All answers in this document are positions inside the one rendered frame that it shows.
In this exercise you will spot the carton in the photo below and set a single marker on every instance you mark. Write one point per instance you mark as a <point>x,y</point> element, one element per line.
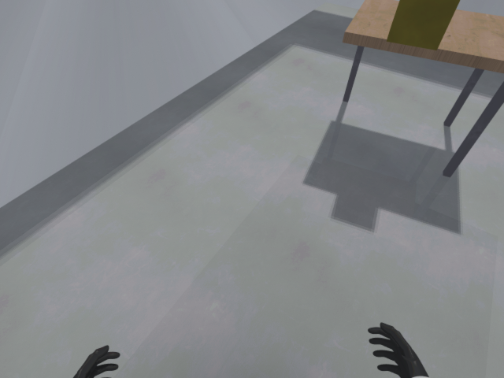
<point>421,23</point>

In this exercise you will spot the table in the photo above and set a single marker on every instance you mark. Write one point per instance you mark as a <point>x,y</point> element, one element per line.
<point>472,39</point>

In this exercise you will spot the left robot hand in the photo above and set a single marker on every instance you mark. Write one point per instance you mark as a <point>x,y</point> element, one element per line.
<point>89,369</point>

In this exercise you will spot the right robot hand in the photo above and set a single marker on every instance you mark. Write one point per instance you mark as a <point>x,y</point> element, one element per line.
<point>408,363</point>

